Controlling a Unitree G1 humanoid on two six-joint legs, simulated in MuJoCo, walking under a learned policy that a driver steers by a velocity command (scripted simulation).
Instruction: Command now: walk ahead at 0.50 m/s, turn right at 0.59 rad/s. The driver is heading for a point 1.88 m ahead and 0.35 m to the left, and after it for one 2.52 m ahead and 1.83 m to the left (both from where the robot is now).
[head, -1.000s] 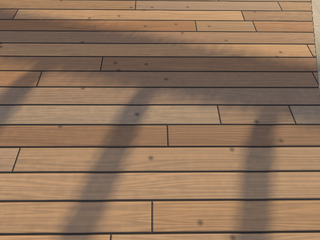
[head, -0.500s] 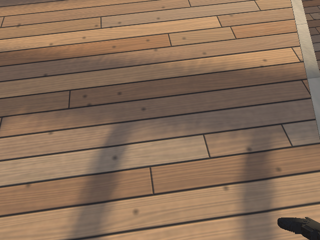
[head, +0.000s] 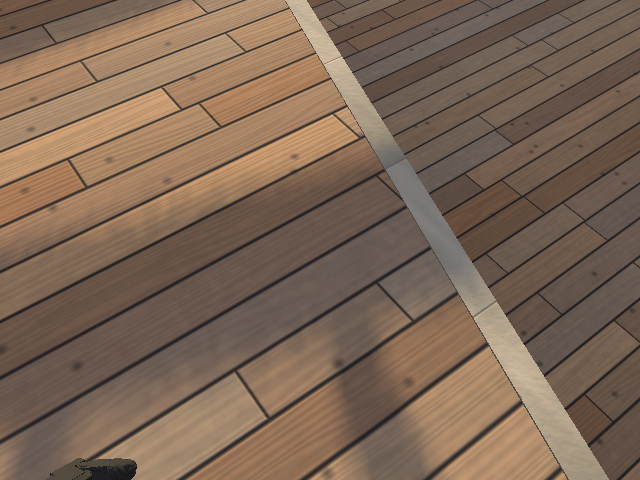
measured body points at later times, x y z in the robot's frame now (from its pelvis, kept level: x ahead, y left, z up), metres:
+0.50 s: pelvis +0.28 -0.04 +0.00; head +0.31 -0.05 +0.45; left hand +0.43 +0.22 -0.10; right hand +0.43 -0.32 -0.09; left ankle +0.50 +0.07 -0.69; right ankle +0.18 -0.12 -0.74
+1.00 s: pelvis +0.57 -0.03 +0.01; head +0.60 -0.02 +0.46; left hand +0.80 +0.20 -0.07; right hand +0.62 -0.32 -0.10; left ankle +0.51 +0.05 -0.74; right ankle +0.75 -0.20 -0.69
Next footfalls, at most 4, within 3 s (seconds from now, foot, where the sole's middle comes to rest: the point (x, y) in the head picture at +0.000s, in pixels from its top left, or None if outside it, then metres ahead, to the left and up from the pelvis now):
0.10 right None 0.22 -0.13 -0.77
0.62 left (285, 437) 0.55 0.05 -0.77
1.10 right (365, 319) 0.81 -0.16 -0.77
1.62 left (214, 274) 0.98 0.20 -0.77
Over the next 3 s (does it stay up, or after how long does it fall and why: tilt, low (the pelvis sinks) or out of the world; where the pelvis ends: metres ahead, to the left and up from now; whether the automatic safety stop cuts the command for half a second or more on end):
stays up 1.52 0.44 0.00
